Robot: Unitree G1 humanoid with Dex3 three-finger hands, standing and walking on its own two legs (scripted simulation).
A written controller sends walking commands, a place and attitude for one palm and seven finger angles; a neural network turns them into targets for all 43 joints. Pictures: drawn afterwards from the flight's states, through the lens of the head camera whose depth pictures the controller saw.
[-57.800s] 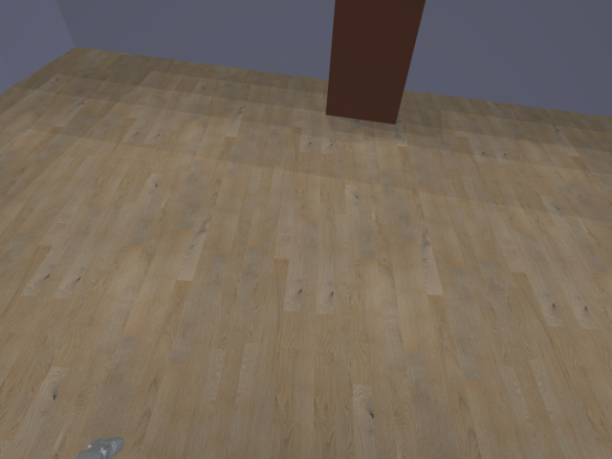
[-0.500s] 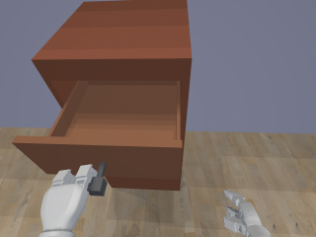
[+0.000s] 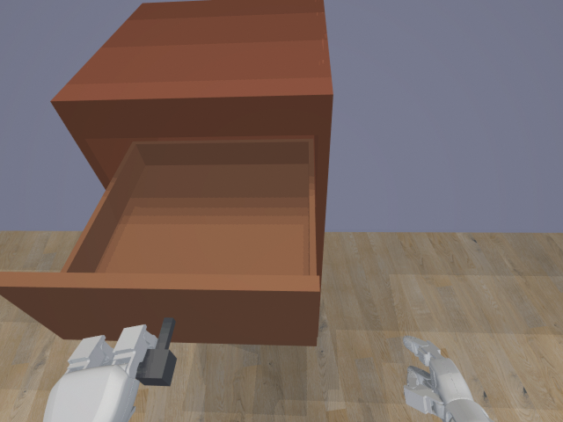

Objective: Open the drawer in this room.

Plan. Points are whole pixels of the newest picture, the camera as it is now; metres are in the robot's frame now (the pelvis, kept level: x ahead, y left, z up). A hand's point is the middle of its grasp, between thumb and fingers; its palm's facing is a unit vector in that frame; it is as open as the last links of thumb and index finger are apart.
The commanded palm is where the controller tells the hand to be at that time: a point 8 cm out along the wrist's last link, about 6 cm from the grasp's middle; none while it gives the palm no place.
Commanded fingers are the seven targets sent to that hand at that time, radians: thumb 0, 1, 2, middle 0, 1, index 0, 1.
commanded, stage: pull the drawer open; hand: left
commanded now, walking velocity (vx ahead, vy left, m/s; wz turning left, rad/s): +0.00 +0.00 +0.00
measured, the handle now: (161, 351) +0.19 +0.18 +0.05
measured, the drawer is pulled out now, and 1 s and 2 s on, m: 0.28 0.30 0.30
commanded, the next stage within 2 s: open the thumb to release the handle in 0.08 s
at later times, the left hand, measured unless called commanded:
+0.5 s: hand (105, 406) +0.13 +0.24 +0.02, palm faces +0.00 -0.16 -0.99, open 8.2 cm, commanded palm +0.10 +0.23 +0.08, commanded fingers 0.00 -0.29 0.39 -0.31 -1.22 -0.31 -1.22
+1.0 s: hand (111, 405) +0.13 +0.23 +0.02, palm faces +0.06 -0.15 -0.99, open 13.6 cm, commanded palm +0.11 +0.22 +0.08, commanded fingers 0.00 -0.50 0.30 -0.30 -1.20 -0.30 -1.20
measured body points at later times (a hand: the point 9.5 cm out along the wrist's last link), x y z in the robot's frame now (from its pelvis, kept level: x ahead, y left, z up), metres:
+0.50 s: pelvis +0.00 -0.01 +0.01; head +0.03 -0.03 +0.45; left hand +0.13 +0.24 +0.08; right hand +0.22 -0.21 -0.09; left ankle -0.02 +0.09 -0.69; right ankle +0.00 -0.09 -0.69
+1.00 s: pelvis +0.00 +0.01 +0.00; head +0.03 -0.02 +0.45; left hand +0.13 +0.24 +0.08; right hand +0.23 -0.19 -0.09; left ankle -0.02 +0.09 -0.69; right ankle +0.00 -0.09 -0.69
